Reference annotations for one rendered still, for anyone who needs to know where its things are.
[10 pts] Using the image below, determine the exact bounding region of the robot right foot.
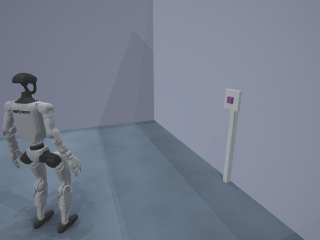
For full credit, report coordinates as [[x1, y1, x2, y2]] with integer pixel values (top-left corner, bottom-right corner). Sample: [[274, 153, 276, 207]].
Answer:
[[58, 214, 78, 234]]

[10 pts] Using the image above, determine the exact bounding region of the robot left forearm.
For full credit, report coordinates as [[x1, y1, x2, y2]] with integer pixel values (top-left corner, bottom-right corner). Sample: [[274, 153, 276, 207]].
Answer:
[[3, 132, 19, 153]]

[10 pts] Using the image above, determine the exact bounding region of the robot right forearm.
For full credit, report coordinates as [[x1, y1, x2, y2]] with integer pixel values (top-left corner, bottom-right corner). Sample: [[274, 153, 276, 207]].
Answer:
[[52, 129, 73, 161]]

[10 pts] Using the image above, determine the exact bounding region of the robot left upper arm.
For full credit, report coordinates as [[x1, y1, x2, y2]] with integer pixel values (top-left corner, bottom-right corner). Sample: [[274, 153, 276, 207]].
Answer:
[[2, 100, 17, 135]]

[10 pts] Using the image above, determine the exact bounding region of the humanoid robot torso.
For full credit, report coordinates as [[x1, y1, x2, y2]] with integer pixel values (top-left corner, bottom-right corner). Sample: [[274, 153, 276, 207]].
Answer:
[[11, 97, 50, 163]]

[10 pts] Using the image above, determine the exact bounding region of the right robot hand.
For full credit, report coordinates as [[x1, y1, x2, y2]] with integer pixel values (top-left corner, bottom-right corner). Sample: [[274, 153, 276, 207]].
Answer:
[[67, 156, 82, 177]]

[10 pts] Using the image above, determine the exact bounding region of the left robot hand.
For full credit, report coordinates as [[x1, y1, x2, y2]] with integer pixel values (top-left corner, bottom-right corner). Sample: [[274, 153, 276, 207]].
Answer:
[[10, 150, 24, 169]]

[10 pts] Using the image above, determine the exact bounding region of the panel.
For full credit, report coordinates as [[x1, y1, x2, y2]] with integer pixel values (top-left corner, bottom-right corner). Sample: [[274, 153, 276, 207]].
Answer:
[[223, 89, 242, 183]]

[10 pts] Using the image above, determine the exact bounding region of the button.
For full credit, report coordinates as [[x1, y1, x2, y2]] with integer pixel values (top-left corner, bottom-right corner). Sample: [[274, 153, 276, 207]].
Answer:
[[227, 96, 234, 104]]

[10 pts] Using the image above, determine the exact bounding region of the robot right upper arm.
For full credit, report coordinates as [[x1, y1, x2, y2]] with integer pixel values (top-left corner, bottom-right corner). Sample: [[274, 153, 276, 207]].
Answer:
[[37, 102, 56, 139]]

